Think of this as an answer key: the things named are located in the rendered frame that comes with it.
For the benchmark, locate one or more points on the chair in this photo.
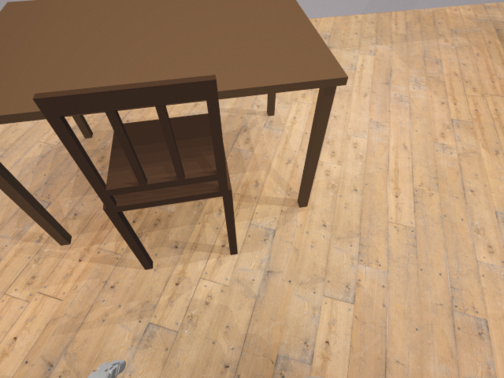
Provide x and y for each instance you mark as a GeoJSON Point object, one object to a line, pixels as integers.
{"type": "Point", "coordinates": [152, 162]}

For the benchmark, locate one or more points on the table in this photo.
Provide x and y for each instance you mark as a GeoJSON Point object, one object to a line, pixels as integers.
{"type": "Point", "coordinates": [254, 47]}

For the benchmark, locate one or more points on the robot left hand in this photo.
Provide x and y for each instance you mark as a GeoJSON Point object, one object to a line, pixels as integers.
{"type": "Point", "coordinates": [109, 370]}

